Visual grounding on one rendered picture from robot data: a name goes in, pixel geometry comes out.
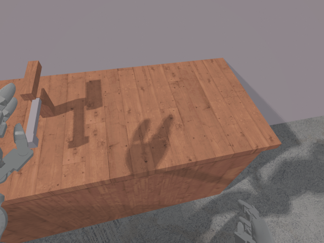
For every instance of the counter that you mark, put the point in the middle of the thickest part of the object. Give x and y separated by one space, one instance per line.
120 142

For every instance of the robot left hand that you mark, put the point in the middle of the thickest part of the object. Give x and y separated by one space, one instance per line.
16 158

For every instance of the tap lever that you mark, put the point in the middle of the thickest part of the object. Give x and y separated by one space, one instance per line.
33 123

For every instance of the robot right hand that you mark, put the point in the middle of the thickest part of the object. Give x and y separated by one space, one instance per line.
257 231

